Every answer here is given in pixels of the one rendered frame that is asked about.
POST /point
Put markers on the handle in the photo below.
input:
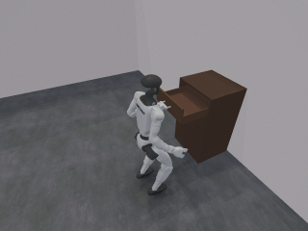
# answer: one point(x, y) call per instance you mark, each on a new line
point(165, 107)

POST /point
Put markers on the cabinet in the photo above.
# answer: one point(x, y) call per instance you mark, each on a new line
point(210, 135)

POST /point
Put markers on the left robot hand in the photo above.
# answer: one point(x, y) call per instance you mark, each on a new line
point(161, 106)

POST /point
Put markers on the drawer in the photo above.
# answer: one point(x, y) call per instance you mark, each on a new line
point(186, 104)

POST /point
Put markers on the right robot hand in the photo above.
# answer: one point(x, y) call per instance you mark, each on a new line
point(178, 151)

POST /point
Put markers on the robot left upper arm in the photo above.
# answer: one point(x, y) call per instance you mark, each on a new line
point(133, 106)

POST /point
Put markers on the robot left shin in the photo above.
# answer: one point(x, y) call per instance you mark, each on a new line
point(146, 163)

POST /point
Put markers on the robot right upper arm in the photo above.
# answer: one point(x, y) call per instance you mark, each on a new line
point(157, 116)

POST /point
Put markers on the robot right forearm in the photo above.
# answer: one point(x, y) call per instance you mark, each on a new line
point(163, 146)

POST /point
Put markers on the right robot foot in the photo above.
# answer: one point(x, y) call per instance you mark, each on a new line
point(162, 188)

